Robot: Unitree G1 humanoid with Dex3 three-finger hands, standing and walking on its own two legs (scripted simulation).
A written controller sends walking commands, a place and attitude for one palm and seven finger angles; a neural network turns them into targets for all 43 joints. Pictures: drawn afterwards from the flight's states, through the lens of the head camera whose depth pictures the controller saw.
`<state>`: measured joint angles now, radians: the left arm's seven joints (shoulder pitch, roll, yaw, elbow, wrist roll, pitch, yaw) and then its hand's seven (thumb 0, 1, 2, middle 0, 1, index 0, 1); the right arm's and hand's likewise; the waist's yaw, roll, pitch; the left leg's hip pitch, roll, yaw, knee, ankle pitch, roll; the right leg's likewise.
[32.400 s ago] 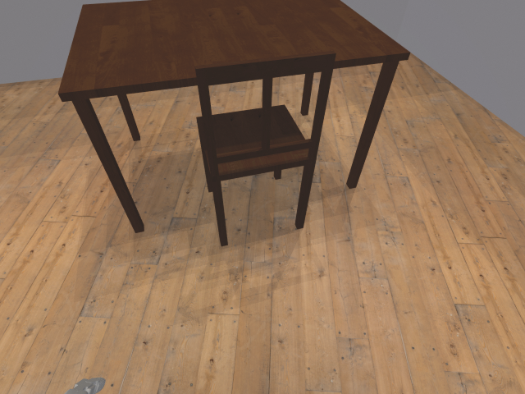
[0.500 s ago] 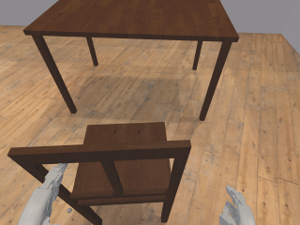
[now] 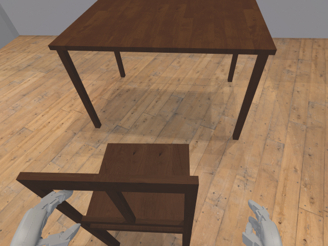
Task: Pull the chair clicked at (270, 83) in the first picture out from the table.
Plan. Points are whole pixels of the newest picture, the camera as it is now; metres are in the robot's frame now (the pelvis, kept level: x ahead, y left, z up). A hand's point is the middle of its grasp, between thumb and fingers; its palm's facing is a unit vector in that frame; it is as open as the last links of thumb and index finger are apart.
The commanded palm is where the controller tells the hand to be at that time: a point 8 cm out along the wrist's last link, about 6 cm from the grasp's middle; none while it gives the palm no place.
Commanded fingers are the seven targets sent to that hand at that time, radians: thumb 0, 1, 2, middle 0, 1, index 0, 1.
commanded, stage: draw the hand back to the body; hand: left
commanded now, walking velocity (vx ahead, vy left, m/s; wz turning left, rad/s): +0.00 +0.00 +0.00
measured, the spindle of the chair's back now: (123, 206) +0.24 +0.16 -0.10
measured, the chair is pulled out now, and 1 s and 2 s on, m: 0.62 0.61 0.61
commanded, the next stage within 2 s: step back with the hand held close in 0.48 s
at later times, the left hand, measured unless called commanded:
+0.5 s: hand (8, 171) +0.18 +0.26 +0.21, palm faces +0.54 -0.70 -0.47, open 7.1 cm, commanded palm +0.12 +0.29 +0.19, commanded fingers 0.00 0.90 0.90 -0.20 -0.30 -0.20 -0.30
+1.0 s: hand (1, 200) +0.15 +0.30 +0.15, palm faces +0.36 -0.75 -0.56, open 7.4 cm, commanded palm +0.09 +0.33 +0.19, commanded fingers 0.00 0.90 0.90 -0.20 -0.30 -0.20 -0.30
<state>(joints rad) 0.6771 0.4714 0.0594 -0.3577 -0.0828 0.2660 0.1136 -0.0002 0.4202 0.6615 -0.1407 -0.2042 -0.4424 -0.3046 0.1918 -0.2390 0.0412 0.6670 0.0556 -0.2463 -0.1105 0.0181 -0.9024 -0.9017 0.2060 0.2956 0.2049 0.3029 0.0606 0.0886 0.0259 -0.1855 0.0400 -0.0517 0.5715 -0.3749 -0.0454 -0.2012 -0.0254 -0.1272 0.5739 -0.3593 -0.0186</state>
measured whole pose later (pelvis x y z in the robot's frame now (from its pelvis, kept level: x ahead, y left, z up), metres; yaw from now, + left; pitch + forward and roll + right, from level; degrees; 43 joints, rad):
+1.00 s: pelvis -0.06 +0.04 +0.01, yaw -3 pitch +0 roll +0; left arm 0.57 0.40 0.40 -0.41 -0.05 -0.08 0.16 0.01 0.90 0.90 -0.21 -0.31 -0.20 -0.30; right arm 0.17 -0.21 -0.04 0.64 0.04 -0.05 -0.10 0.02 -0.90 -0.90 0.20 0.30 0.20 0.30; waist -0.01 0.08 0.05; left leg -0.26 0.00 0.00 0.50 -0.24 0.01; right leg -0.29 -0.05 -0.06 0.47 -0.18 0.02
